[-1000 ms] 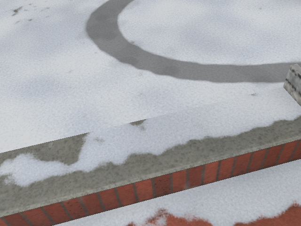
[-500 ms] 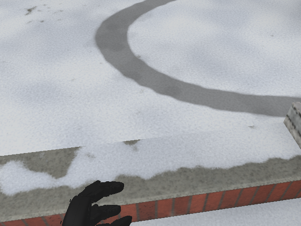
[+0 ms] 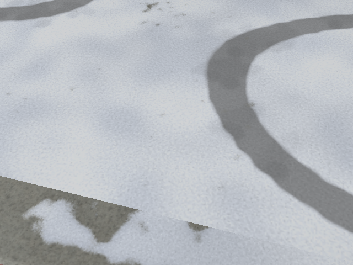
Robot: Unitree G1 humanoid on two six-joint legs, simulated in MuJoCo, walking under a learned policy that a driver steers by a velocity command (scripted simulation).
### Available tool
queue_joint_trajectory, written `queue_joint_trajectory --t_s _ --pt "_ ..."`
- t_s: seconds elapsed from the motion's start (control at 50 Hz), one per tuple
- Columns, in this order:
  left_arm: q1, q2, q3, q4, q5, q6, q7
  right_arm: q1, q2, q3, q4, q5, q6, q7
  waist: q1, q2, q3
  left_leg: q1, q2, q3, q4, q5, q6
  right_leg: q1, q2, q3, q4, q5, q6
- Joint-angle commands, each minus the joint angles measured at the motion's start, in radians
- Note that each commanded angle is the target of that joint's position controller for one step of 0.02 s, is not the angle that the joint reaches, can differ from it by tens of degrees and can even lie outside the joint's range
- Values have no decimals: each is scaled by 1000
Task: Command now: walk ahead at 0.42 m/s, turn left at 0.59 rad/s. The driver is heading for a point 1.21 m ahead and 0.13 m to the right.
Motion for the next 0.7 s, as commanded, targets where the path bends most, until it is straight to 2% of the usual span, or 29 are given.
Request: queue_joint_trajectory --t_s 0.02,0.04,0.08,0.1,0.12,0.14,0.16,0.18,0.22,0.26,0.28,0.3,0.32,0.34,0.36,0.38,0.4,0.42,0.44,0.46,0.48,0.5,0.52,0.54,0.56,0.62,0.66,0.68,0.7 --pt "108 -65 -24 102 13 -81 -35 -16 163 73 -104 16 47 -20 -38 -161 59 -403 41 -82 284 -117 52 195 -241 428 -589 122 -128" --pt "122 -43 -13 120 4 -98 -45 -15 163 77 -123 9 61 -29 -78 -152 73 -430 73 -103 235 -92 57 222 -227 356 -634 181 -101" --pt "31 1 -6 96 -5 -110 -46 -35 78 61 -129 6 74 -23 -114 -77 110 -320 77 -67 -46 -30 27 140 -198 192 -714 339 -73" --pt "12 22 -2 87 -5 -106 -34 -84 44 48 -138 2 81 -19 -101 -76 103 -273 67 -6 -152 4 3 157 -193 109 -727 454 -75" --pt "68 38 -2 89 -4 -108 -24 -84 59 36 -110 -5 90 -21 -61 -121 40 -285 38 48 -40 -12 -1 273 -209 97 -720 695 -115" --pt "115 83 8 92 -11 -111 -11 -95 60 30 -116 -6 100 -23 -55 -135 37 -339 58 52 -44 -60 -16 375 -231 69 -727 791 -129" --pt "175 98 14 102 -14 -106 -6 -139 75 28 -117 -1 111 -31 -25 -136 37 -443 49 69 58 -157 -21 494 -252 85 -725 852 -149" --pt "241 122 20 117 -4 -103 -6 -208 113 40 -138 3 110 -33 10 -132 46 -546 49 55 102 -261 -9 611 -266 87 -749 862 -161" --pt "329 79 9 136 2 -82 -3 -292 139 55 -153 2 104 -35 60 -148 63 -661 50 35 94 -364 6 751 -270 81 -762 841 -158" --pt "410 55 4 173 0 -43 10 -431 180 93 -211 4 90 -9 109 -170 69 -712 97 157 -92 -439 0 839 -196 52 -792 769 -151" --pt "429 14 -7 201 -8 -26 27 -445 215 117 -250 10 87 10 84 -207 51 -649 167 195 -218 -421 -1 842 -169 49 -810 843 -147" --pt "453 12 -10 202 -11 -24 37 -484 232 129 -272 21 84 28 98 -192 45 -564 196 215 -375 -331 -5 836 -170 62 -859 869 -149" --pt "398 28 -11 183 -22 -16 29 -453 234 142 -252 45 87 46 90 -147 30 -317 180 290 -650 -271 -6 718 -161 34 -928 918 -174" --pt "381 82 -1 176 -23 -25 15 -386 278 152 -246 77 97 34 62 -216 -20 -8 119 297 -769 -356 7 626 -213 23 -949 1215 -162" --pt "438 156 12 207 -39 -29 -16 -216 209 115 -182 85 113 13 9 -240 -105 212 19 383 -750 -371 29 627 -239 4 -826 1603 -161" --pt "377 217 21 186 -51 -54 -52 71 144 92 -116 77 86 4 -151 -272 -220 509 52 235 -769 -44 87 503 -206 -34 -585 1831 -94" --pt "314 228 31 104 -102 -81 -81 247 51 63 -56 42 60 -13 -207 -155 -403 862 223 -86 -799 340 169 204 -66 3 -241 1517 -12" --pt "198 204 28 36 -138 -99 -105 376 -68 20 -44 13 72 -37 -277 43 -586 971 463 -438 -1122 554 275 100 110 40 231 488 34" --pt "189 159 27 36 -97 -93 -113 227 -119 2 -46 17 86 -47 -185 75 -628 824 501 -530 -1258 439 285 69 134 256 609 151 24" --pt "194 97 28 20 -81 -68 -103 72 -82 11 -51 17 83 -41 -95 15 -504 691 482 -443 -1259 202 263 -4 78 300 723 192 9" --pt "140 40 16 -17 -65 -34 -80 34 -32 25 -2 30 75 -42 -41 -59 -324 534 469 -384 -1276 -63 216 -46 21 271 663 229 -8" --pt "112 24 17 -46 -34 -6 -51 -18 39 44 38 38 65 -44 -4 -69 -113 335 436 -323 -1297 -226 158 -75 15 248 661 222 -18" --pt "135 14 21 -50 -13 31 -28 -66 101 64 48 38 50 -46 40 -40 -7 203 410 -240 -1309 -308 116 -84 21 241 685 191 -23" --pt "163 7 14 -47 -11 56 -20 -82 120 73 59 40 29 -43 77 -62 33 117 400 -146 -1318 -294 96 -53 29 243 668 206 -34" --pt "153 -1 8 -71 -9 74 -8 -87 136 76 67 36 15 -46 97 -38 49 77 414 -100 -1343 -217 77 -64 34 255 670 267 -41" --pt "131 -11 -3 -110 -11 90 -2 -28 89 69 85 21 -4 -55 108 20 22 160 409 49 -1416 -88 83 -112 45 266 541 353 -14" --pt "86 49 10 -132 -13 105 -6 22 33 58 78 19 7 -66 74 35 21 263 411 124 -1468 -26 116 -129 44 189 397 299 11" --pt "69 74 17 -127 -21 110 -12 24 19 58 63 20 9 -69 63 -7 -8 327 420 154 -1484 48 110 -88 20 168 277 264 12" --pt "36 67 14 -140 -20 107 -12 28 -13 50 44 10 3 -70 59 10 -11 327 420 186 -1485 82 100 -44 8 144 185 250 10"
Next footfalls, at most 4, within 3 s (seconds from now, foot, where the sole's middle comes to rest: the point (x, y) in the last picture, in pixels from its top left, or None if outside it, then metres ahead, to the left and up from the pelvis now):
0.36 left None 0.39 0.15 -0.56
0.90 right None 0.40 -0.09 -0.56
1.36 left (169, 242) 0.50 0.07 -0.56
1.84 right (254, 177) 0.73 -0.23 -0.56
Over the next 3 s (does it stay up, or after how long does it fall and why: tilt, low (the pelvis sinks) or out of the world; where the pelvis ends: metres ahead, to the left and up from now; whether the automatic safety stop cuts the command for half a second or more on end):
stays up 1.18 -0.19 0.22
